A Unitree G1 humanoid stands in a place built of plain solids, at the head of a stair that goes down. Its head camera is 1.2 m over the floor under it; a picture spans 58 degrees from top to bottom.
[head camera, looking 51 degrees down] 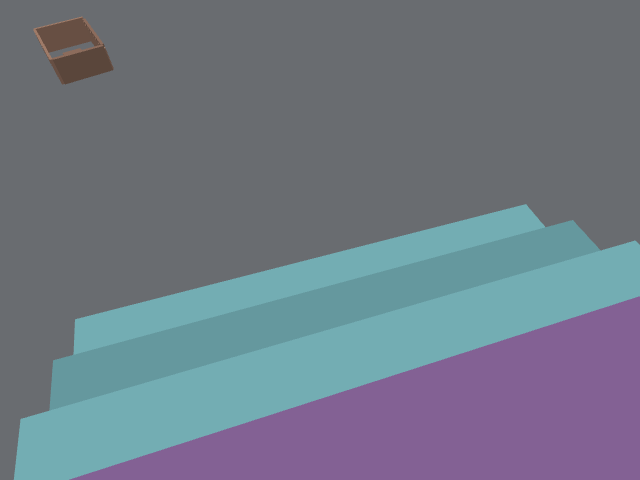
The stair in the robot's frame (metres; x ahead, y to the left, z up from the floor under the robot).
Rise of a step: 0.17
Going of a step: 0.27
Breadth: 2.30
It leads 18 degrees to the left of straight ahead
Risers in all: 4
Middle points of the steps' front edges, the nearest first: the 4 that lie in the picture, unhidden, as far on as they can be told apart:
0.50 -0.27 0.00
0.76 -0.18 -0.16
1.02 -0.10 -0.33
1.28 -0.02 -0.49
